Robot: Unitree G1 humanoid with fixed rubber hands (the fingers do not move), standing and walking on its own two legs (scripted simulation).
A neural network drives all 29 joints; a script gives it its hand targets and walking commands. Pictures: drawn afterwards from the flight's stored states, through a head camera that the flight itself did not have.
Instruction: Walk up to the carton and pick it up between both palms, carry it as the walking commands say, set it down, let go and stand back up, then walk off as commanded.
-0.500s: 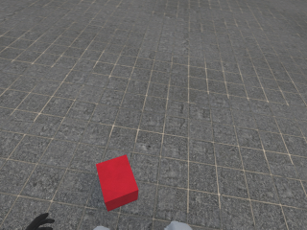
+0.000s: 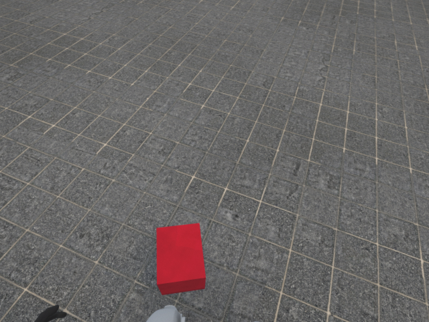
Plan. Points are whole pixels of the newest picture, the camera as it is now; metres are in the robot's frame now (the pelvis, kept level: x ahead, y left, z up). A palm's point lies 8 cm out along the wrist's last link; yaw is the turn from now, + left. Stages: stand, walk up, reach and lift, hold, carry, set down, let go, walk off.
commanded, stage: walk up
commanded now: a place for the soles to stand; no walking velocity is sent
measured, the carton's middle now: (180, 258) +0.44 +0.11 -0.65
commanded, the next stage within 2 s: none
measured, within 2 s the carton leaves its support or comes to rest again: neither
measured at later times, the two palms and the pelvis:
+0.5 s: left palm out of the picture +0.04 +0.38 -0.09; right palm out of the picture +0.11 -0.28 -0.10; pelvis -0.01 +0.05 +0.00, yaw +7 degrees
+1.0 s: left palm out of the picture +0.03 +0.39 -0.09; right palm out of the picture +0.12 -0.25 -0.09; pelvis -0.01 +0.06 +0.00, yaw +9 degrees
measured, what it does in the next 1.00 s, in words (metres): steps on the spot: right foot, then left foot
